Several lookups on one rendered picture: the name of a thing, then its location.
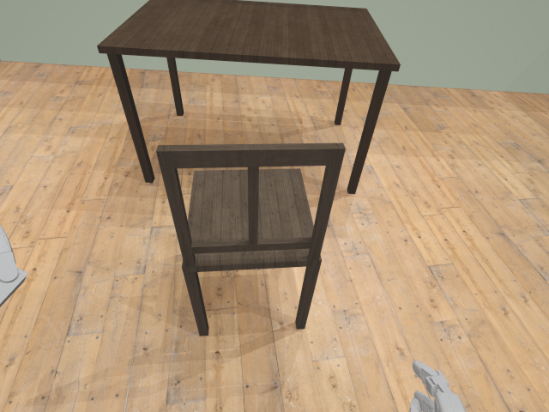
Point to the chair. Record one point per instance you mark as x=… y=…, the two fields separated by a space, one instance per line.
x=249 y=219

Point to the left robot hand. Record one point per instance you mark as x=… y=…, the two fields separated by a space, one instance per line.
x=11 y=277

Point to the table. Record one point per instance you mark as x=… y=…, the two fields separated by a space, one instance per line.
x=252 y=32

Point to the right robot hand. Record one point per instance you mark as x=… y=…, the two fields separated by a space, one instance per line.
x=438 y=387

